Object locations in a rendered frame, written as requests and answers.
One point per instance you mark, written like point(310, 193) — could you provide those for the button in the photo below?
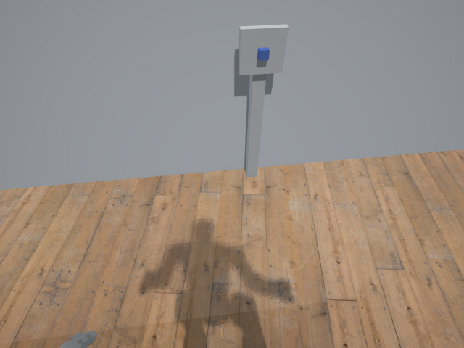
point(263, 54)

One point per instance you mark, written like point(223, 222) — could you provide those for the panel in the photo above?
point(250, 39)

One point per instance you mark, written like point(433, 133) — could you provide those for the robot left hand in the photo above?
point(80, 340)

